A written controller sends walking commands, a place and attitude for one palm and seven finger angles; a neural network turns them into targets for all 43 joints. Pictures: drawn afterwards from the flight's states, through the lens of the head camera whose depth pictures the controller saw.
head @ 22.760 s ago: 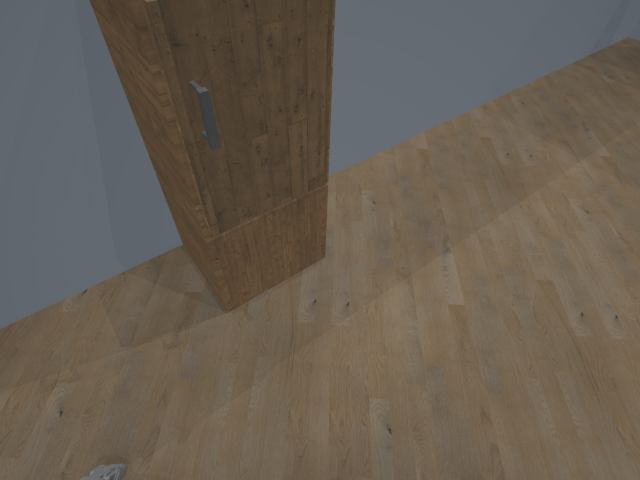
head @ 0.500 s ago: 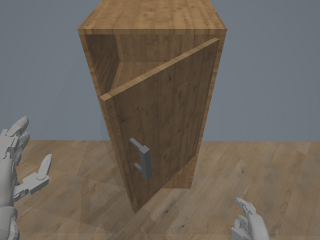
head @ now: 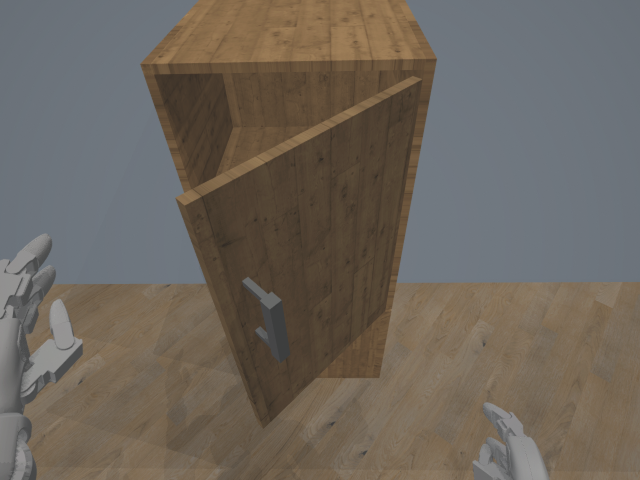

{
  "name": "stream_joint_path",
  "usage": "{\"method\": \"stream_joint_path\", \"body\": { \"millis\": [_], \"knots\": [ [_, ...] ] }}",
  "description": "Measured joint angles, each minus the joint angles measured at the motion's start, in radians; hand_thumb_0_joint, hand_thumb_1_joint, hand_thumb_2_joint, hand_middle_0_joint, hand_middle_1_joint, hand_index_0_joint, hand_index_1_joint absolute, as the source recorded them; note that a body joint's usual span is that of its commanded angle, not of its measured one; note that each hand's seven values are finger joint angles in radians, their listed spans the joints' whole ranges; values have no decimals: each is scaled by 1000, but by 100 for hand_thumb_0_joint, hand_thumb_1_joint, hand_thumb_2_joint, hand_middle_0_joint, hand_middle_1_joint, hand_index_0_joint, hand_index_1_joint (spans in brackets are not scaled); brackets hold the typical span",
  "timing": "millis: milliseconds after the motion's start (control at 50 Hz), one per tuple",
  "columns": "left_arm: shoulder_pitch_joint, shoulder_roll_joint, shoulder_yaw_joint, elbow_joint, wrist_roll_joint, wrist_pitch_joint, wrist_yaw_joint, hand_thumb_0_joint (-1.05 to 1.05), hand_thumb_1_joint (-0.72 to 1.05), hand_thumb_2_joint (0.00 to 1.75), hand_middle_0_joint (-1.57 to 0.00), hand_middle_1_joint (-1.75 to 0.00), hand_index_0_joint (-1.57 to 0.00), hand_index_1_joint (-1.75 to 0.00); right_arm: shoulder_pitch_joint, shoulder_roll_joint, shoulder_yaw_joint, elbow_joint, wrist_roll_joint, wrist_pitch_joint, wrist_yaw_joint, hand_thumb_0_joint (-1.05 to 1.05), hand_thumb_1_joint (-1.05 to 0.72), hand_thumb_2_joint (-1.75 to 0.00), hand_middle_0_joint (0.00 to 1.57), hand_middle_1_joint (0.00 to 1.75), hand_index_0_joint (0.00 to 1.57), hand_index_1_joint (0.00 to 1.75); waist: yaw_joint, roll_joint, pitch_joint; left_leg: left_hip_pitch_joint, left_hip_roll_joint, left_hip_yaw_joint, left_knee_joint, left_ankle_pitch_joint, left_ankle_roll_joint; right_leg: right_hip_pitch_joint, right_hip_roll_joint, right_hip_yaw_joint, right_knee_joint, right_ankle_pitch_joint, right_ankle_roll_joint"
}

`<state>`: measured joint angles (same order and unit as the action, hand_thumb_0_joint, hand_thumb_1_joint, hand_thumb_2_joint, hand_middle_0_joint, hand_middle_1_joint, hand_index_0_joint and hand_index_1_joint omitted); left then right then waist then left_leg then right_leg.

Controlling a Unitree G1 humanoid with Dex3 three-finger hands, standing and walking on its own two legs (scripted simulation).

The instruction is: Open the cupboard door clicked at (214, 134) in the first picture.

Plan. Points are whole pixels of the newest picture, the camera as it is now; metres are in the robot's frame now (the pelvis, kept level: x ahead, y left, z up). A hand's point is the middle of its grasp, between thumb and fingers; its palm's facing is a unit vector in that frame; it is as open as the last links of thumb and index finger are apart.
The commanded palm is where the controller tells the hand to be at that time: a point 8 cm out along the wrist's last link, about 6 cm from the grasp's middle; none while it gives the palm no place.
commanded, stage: step back with the hand held close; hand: left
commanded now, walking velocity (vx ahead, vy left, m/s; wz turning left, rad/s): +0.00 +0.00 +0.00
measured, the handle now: (266, 320) +0.31 +0.12 +0.03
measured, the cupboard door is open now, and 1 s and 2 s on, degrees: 46 46 46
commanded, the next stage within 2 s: stop stepping back and stand still in 1.08 s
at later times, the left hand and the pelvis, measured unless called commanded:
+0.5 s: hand (37, 376) +0.15 +0.28 +0.15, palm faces +0.34 -0.80 -0.50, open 7.4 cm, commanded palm +0.09 +0.32 +0.17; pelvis -0.05 +0.03 +0.00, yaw -1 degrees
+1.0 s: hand out of the picture +0.04 +0.32 +0.16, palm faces +0.51 -0.74 -0.43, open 7.5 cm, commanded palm -0.03 +0.35 +0.17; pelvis -0.15 +0.04 -0.02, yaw +4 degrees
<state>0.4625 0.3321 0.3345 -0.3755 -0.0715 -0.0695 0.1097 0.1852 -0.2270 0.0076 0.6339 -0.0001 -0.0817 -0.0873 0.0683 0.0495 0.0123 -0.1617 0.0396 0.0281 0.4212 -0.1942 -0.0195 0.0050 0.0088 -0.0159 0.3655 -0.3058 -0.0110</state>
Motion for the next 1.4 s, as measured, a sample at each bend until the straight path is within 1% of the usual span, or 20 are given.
{"method": "stream_joint_path", "body": {
  "millis": [60, 180, 380, 580, 680, 740, 840, 860, 900, 960, 1000, 1040, 1100, 1140, 1180, 1220, 1260, 1320, 1360, 1400],
  "knots": [
    [-11, 1, 4, -4, 4, -2, -4, 1, 89, 90, -21, -30, -21, -30, 1, -2, 1, -8, 3, 3, -1, 1, -90, -90, 21, 30, 20, 30, 0, 6, 3, -3, 3, -5, 2, 2, -1, 2, 4, -4, -5, 3, -2],
    [22, 34, 54, -34, 12, -63, -11, 1, 89, 90, -21, -30, -20, -30, -27, -8, -2, -44, 4, 61, 11, 1, -90, -90, 21, 30, 20, 30, -37, 17, -2, -77, 14, -11, 33, 4, 0, -63, 15, -8, 5, 17, 2],
    [94, 83, 50, -87, 12, -45, -6, 1, 88, 90, -21, -30, -21, -30, -33, -11, -26, -88, 19, 125, -1, 1, -90, -90, 21, 30, 20, 30, -56, -7, 28, -137, 9, 18, 39, 36, 18, -152, 4, 19, 54, 36, 21],
    [104, 105, 88, -151, 19, -93, 20, 1, 88, 90, -21, -30, -21, -30, -6, 3, -17, -109, 17, 88, 3, 1, -90, -90, 21, 30, 20, 30, -70, -28, 46, -207, 0, 11, 66, 81, 42, -227, -3, 12, 103, 70, 38],
    [86, 108, 114, -144, 36, -120, 23, 1, 88, 90, -21, -30, -21, -30, 13, 14, -15, -108, 14, 47, 8, 1, -90, -90, 21, 30, 20, 30, -79, -21, 59, -264, -14, -16, 106, 86, 54, -281, 21, 35, 173, 55, 32],
    [93, 97, 123, -152, 36, -129, 24, 1, 88, 90, -21, -30, -21, -30, 18, 18, -15, -88, 11, 29, 15, 1, -90, -90, 21, 30, 20, 30, -72, -12, 63, -298, -13, -24, 142, 45, 51, -301, 24, 25, 193, 58, 29],
    [120, 52, 89, -184, 37, -133, 45, 1, 88, 90, -21, -30, -21, -30, 23, 12, -18, -27, 0, 24, 20, 1, -90, -90, 21, 30, 21, 30, -34, -20, 41, -315, -33, -24, 250, -106, 15, -319, 17, 37, 195, 81, 31],
    [110, 46, 79, -184, 38, -130, 48, 1, 88, 90, -21, -30, -21, -30, 27, 8, -18, -19, -1, 25, 17, 1, -90, -90, 21, 30, 21, 30, -33, -19, 32, -291, -37, -24, 230, -104, 16, -323, 17, 36, 198, 83, 37],
    [64, 49, 71, -171, 39, -126, 49, 1, 88, 90, -21, -30, -21, -30, 22, 6, -18, -11, 0, 25, 6, 1, -90, -90, 21, 30, 21, 30, -35, -23, 38, -284, -42, -26, 184, 32, 45, -335, 15, 33, 214, 76, 44],
    [-3, 68, 94, -127, 48, -131, 43, 1, 88, 90, -21, -30, -21, -30, -1, 20, -22, -12, -5, 8, 4, 1, -90, -90, 21, 30, 21, 30, -49, -12, 59, -290, -25, -35, 159, 104, 81, -386, 68, 52, 436, -54, 40],
    [-15, 83, 113, -116, 44, -128, 43, 1, 88, 90, -21, -30, -21, -30, -9, 39, -25, -15, -10, -8, 19, 1, -90, -90, 21, 30, 20, 30, -60, -9, 52, -297, -10, -40, 119, 129, 86, -402, 101, 45, 602, -111, 29],
    [1, 91, 122, -135, 29, -122, 50, 1, 88, 90, -21, -30, -21, -30, -13, 55, -22, -17, -11, -20, 37, 1, -90, -90, 21, 30, 20, 30, -61, -15, 33, -307, 8, -26, 68, 169, 79, -376, 107, 20, 650, -160, 17],
    [43, 85, 110, -180, 7, -119, 56, 1, 89, 90, -21, -30, -21, -30, -21, 63, -13, -20, -12, -33, 53, 1, -90, -90, 21, 30, 21, 30, -52, -21, -4, -327, 20, -3, -9, 227, 63, -278, 95, -18, 531, -224, -4],
    [63, 89, 102, -200, -6, -125, 52, 1, 89, 90, -21, -30, -20, -30, -31, 65, -8, -24, -17, -37, 59, 1, -90, -90, 21, 30, 21, 30, -42, -29, -24, -351, 21, 17, -44, 260, 49, -186, 81, -32, 332, -229, -24],
    [80, 111, 118, -217, -8, -143, 50, 1, 89, 90, -21, -30, -20, -30, -57, 69, 0, -31, -19, -31, 64, 1, -90, -90, 21, 30, 21, 30, -16, -70, -29, -410, 10, 62, 9, 206, 19, -128, 40, 13, 131, -149, -60],
    [59, 93, 82, -192, 7, -158, 44, 1, 89, 90, -21, -30, -21, -30, -73, 50, 0, 1, -20, -17, 57, 1, -90, -90, 21, 30, 21, 30, -11, -33, -4, -442, 9, 20, 172, 16, -7, -131, 59, 20, 146, -118, -42],
    [56, 100, 65, -177, 19, -148, 36, 1, 88, 90, -21, -30, -21, -30, -48, 48, 5, 20, -10, 1, 49, 1, -90, -90, 21, 30, 21, 30, -12, -49, -10, -418, -23, 7, 290, -57, -6, -123, 45, 33, 153, -114, -22],
    [73, 108, 80, -165, 15, -120, 33, 1, 88, 90, -21, -30, -21, -30, 8, 30, 19, 3, 2, 9, 30, 1, -90, -90, 21, 30, 21, 30, -35, -54, -39, -272, -36, 1, 181, 89, 26, -130, 42, 36, 194, -121, -5],
    [39, 117, 88, -128, 9, -109, 34, 1, 88, 90, -21, -30, -21, -30, 20, 28, 7, 7, 8, -7, 19, 1, -90, -90, 21, 30, 21, 30, -60, -71, -32, -243, -55, 4, 140, 40, 56, -151, 29, 39, 246, -139, 6],
    [15, 115, 94, -83, 7, -95, 39, 1, 88, 90, -21, -30, -21, -30, 22, 32, 6, 10, 3, -21, 15, 1, -90, -90, 21, 30, 21, 30, -75, -91, -23, -228, -64, 18, 99, 70, 61, -179, 27, 55, 266, -171, 10]
  ]
}}
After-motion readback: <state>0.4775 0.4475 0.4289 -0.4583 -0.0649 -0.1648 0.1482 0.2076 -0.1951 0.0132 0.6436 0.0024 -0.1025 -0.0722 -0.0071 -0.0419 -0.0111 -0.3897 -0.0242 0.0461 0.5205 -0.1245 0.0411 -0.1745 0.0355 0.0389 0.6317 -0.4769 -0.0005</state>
